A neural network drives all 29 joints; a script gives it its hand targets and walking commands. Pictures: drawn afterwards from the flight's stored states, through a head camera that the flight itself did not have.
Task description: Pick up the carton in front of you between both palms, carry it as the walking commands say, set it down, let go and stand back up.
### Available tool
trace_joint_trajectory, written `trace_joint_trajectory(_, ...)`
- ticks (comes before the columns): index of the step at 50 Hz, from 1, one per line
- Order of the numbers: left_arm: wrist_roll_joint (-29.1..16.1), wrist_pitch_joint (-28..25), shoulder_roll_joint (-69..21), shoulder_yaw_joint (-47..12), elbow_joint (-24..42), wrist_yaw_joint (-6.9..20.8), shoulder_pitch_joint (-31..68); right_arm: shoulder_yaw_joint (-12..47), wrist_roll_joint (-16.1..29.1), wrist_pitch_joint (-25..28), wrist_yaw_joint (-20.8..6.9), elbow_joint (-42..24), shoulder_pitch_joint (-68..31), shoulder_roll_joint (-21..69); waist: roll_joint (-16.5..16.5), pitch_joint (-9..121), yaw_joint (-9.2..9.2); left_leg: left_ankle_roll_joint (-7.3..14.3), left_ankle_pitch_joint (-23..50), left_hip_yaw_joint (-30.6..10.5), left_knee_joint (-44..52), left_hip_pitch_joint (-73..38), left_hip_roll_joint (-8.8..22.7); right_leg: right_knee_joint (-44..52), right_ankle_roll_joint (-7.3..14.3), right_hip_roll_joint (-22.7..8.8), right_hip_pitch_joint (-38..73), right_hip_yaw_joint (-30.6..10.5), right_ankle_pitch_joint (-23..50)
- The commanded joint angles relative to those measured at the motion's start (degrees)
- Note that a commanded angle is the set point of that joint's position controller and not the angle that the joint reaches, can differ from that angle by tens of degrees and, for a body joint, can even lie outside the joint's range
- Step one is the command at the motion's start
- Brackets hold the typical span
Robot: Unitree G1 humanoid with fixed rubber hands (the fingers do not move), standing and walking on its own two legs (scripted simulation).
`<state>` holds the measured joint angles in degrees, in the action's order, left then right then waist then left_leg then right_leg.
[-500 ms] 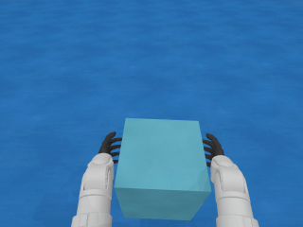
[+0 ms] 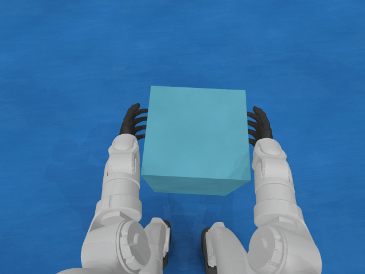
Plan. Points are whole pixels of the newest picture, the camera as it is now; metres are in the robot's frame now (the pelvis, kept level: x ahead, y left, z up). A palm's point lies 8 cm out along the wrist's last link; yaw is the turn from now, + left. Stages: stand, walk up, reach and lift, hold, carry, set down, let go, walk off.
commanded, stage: set down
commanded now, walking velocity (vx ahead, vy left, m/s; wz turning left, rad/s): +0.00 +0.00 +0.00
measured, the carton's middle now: (193, 148) +0.39 +0.00 -0.12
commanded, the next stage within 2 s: none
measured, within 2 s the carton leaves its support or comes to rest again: rests again in 1.84 s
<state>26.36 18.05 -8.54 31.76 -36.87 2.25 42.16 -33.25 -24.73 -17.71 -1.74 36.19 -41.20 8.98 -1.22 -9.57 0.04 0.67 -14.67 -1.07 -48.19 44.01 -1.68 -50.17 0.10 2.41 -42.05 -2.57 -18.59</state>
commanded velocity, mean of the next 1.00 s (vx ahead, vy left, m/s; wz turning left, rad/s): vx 0.00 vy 0.00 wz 0.00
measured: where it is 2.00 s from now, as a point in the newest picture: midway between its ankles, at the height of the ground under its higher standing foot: (186, 257)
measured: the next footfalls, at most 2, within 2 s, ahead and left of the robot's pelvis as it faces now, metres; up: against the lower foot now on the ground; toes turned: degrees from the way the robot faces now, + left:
none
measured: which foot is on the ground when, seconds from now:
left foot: down 0.00-1.00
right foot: down 0.00-1.00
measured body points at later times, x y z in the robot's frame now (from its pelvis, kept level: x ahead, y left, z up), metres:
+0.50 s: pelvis +0.01 +0.00 -0.13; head +0.25 +0.02 +0.26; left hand +0.46 +0.16 -0.22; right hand +0.45 -0.14 -0.21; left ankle +0.09 +0.11 -0.69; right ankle +0.06 -0.12 -0.69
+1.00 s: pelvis -0.03 +0.00 -0.26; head +0.28 +0.03 +0.06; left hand +0.49 +0.17 -0.38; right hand +0.49 -0.13 -0.38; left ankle +0.09 +0.11 -0.69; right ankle +0.06 -0.12 -0.69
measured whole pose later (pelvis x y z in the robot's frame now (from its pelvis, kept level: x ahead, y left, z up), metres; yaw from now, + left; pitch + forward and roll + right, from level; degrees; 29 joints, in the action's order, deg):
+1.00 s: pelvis -0.03 +0.00 -0.26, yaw -2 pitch +46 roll -3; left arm 9.8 16.1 5.8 22.0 -43.5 -2.6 65.2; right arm -27.0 -8.1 -14.9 6.3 40.2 -62.9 0.1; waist -2.0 2.3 -1.4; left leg 0.6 -27.2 -1.2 -105.7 124.0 -1.8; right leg -107.0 -1.5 4.4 -120.6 0.0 -32.2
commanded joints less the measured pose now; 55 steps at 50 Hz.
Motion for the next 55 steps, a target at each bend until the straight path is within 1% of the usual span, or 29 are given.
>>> trace_joint_trajectory(1, -9.6, -7.7, -41.5, -25.3, -2.0, 7.4, 26.8, 26.9, 9.5, 7.7, -7.6, 2.2, -28.6, 42.9, 0.3, 41.1, -0.26, 0.1, 9.8, -2.0, -2.5, -14.1, -5.6, 1.0, 0.1, 5.4, -2.4, -0.1, 7.9)
trace_joint_trajectory(4, -14.5, -10.4, -46.2, -36.2, 3.3, 8.0, 30.9, 37.2, 14.5, 10.4, -7.9, -2.7, -31.3, 47.2, 1.1, 60.7, -0.01, -0.2, 18.8, -2.1, -9.5, -14.5, -5.8, -5.6, -0.8, 6.2, -4.5, 0.3, 16.0)
trace_joint_trajectory(6, -17.9, -10.4, -48.1, -42.5, 7.2, 8.0, 32.1, 43.1, 17.5, 10.5, -7.7, -6.8, -32.1, 48.7, 2.1, 74.1, -0.03, -0.7, 24.9, -2.2, -13.6, -15.8, -6.0, -9.6, -1.3, 6.8, -6.4, 0.6, 20.1)
trace_joint_trajectory(8, -20.3, -9.6, -49.1, -46.2, 9.6, 7.8, 31.5, 46.8, 19.9, 9.8, -7.4, -8.7, -31.0, 49.7, 2.7, 80.7, 0.1, -1.1, 28.0, -2.1, -16.6, -14.5, -6.2, -12.3, -1.7, 7.1, -10.2, 0.7, 21.5)
trace_joint_trajectory(9, -20.8, -9.0, -49.5, -47.0, 9.8, 7.8, 30.6, 47.6, 20.5, 9.1, -7.3, -8.6, -30.1, 50.2, 2.7, 81.1, 0.05, -1.2, 27.6, -2.0, -17.6, -12.3, -6.2, -13.3, -1.9, 7.1, -12.2, 0.7, 21.1)
trace_joint_trajectory(11, -20.8, -7.4, -49.6, -46.8, 8.4, 8.2, 28.6, 47.3, 20.6, 7.6, -7.6, -7.3, -28.5, 50.9, 2.2, 77.6, -0.23, -1.4, 23.4, -1.4, -18.7, -5.6, -6.4, -14.8, -2.2, 7.2, -15.6, 0.7, 18.2)
trace_joint_trajectory(14, -19.6, -5.1, -49.0, -44.0, 4.6, 9.1, 27.3, 44.6, 19.5, 5.2, -8.4, -4.4, -28.1, 51.0, 1.6, 70.1, -0.74, -1.2, 15.5, -0.8, -19.9, 4.8, -6.6, -16.6, -2.0, 7.3, -20.8, 0.9, 12.5)
trace_joint_trajectory(17, -18.4, -3.9, -48.1, -40.6, 1.1, 9.5, 27.6, 41.2, 18.4, 3.8, -8.6, -1.5, -29.0, 50.8, 1.5, 65.4, -1.19, -1.0, 11.5, -0.6, -21.6, 11.6, -6.6, -18.3, -1.9, 7.4, -26.5, 1.0, 9.1)
trace_joint_trajectory(21, -17.3, -4.2, -46.4, -37.2, -1.6, 9.2, 29.5, 37.8, 17.4, 4.1, -7.9, 1.0, -31.3, 49.5, 1.3, 64.4, -1.37, -1.0, 10.8, -0.6, -25.2, 17.5, -6.9, -21.9, -1.9, 7.4, -32.8, 1.3, 8.4)
trace_joint_trajectory(24, -17.4, -5.0, -45.1, -36.1, -2.5, 8.7, 31.7, 36.6, 17.2, 5.0, -7.0, 1.7, -33.5, 48.1, 1.2, 65.7, -1.32, -1.2, 10.6, -0.3, -28.4, 21.1, -7.1, -25.1, -2.1, 7.7, -36.3, 1.6, 8.2)
trace_joint_trajectory(31, -20.1, -5.9, -42.7, -37.5, -2.1, 7.0, 39.0, 37.7, 19.3, 6.3, -4.6, 0.8, -40.8, 45.4, 1.9, 72.4, -1.51, -2.0, 9.0, 0.5, -35.8, 25.6, -7.3, -32.9, -2.4, 8.5, -42.1, 3.1, 5.6)
trace_joint_trajectory(35, -21.9, -5.4, -41.4, -38.8, -1.2, 6.3, 43.9, 38.8, 20.9, 6.0, -3.6, -0.3, -45.8, 44.4, 2.3, 76.4, -1.67, -2.3, 7.3, 1.1, -39.7, 27.2, -7.3, -37.0, -2.4, 8.9, -44.5, 4.2, 3.3)
trace_joint_trajectory(39, -23.0, -4.5, -40.1, -38.9, -1.4, 5.9, 48.3, 38.6, 22.0, 5.2, -3.1, -0.3, -50.6, 43.4, 2.7, 77.7, -1.97, -2.3, 4.9, 1.6, -42.8, 29.3, -7.2, -40.6, -2.4, 9.1, -47.4, 5.0, 0.7)
trace_joint_trajectory(47, -22.6, -3.1, -37.9, -35.9, -4.9, 6.7, 55.0, 35.3, 22.3, 3.9, -3.4, 2.7, -58.0, 41.6, 2.6, 74.6, -2.49, -1.8, 1.4, 2.0, -48.5, 35.7, -6.4, -46.8, -2.1, 8.8, -54.8, 5.7, -2.9)
trace_joint_trajectory(51, -22.5, -3.0, -36.5, -34.7, -6.5, 7.4, 57.3, 34.1, 22.4, 3.9, -3.7, 4.0, -60.8, 40.2, 2.4, 73.1, -2.7, -1.6, 1.2, 2.1, -51.5, 38.6, -6.0, -49.8, -1.9, 8.7, -57.7, 6.0, -3.2)
trace_joint_trajectory(55, -23.2, -3.5, -34.8, -34.7, -7.5, 8.0, 59.5, 34.3, 23.4, 4.5, -3.8, 4.7, -63.5, 38.7, 2.2, 72.3, -2.96, -1.6, 2.1, 2.3, -54.7, 40.3, -5.4, -52.9, -1.9, 8.4, -59.0, 6.2, -2.6)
